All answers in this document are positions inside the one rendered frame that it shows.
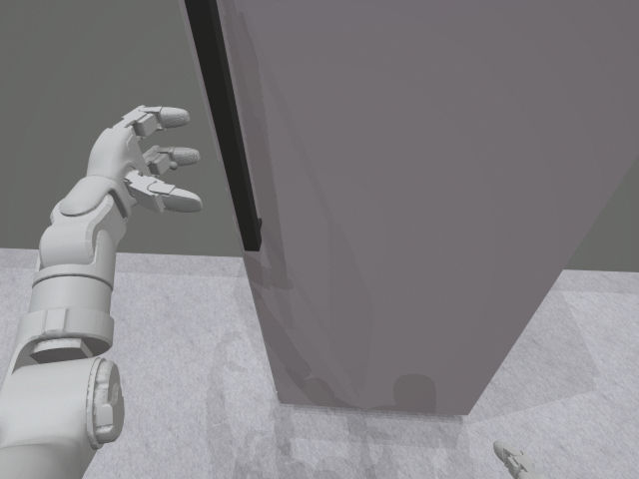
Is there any left robot forearm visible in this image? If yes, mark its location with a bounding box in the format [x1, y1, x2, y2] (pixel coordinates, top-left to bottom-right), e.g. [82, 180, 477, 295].
[0, 176, 132, 404]

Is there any left robot upper arm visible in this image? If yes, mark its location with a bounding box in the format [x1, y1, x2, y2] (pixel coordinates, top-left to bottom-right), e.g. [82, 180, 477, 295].
[0, 357, 125, 479]

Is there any robot left hand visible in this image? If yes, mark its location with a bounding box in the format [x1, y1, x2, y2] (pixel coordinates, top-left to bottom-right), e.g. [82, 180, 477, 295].
[86, 106, 203, 214]

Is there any fridge door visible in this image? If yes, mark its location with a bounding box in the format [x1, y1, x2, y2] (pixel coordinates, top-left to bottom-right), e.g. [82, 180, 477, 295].
[181, 0, 639, 415]

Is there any handle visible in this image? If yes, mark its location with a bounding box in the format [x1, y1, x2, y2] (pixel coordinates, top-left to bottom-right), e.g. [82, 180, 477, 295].
[185, 0, 262, 251]

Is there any robot right hand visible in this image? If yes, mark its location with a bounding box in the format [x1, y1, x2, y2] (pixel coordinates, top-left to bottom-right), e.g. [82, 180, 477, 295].
[493, 440, 546, 479]

